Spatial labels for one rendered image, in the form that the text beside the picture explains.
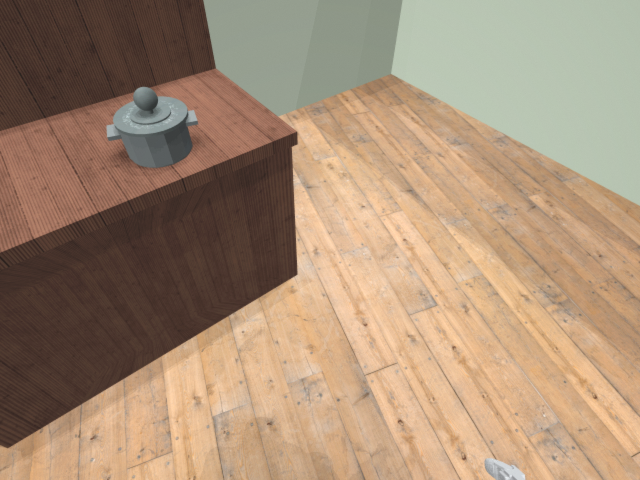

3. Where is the lid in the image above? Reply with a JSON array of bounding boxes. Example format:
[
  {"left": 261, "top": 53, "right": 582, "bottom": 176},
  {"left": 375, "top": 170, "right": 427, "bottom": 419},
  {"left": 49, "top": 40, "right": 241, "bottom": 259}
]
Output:
[{"left": 113, "top": 96, "right": 188, "bottom": 137}]

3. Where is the table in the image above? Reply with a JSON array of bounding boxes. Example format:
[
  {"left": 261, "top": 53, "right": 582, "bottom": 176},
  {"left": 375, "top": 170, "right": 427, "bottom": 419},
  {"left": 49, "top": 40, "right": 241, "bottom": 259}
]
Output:
[{"left": 0, "top": 0, "right": 298, "bottom": 448}]

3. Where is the knob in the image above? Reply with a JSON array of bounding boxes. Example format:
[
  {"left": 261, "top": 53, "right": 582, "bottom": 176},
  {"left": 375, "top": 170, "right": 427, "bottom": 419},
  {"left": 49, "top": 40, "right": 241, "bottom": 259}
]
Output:
[{"left": 133, "top": 87, "right": 158, "bottom": 111}]

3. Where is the robot right hand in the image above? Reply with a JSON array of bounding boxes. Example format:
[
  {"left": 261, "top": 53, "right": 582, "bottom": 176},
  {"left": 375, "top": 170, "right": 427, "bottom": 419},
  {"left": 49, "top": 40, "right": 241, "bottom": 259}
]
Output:
[{"left": 484, "top": 458, "right": 525, "bottom": 480}]

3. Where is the pot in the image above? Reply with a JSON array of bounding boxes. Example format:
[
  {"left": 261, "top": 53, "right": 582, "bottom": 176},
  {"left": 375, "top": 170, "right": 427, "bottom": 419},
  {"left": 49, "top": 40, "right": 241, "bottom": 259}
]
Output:
[{"left": 106, "top": 110, "right": 198, "bottom": 168}]

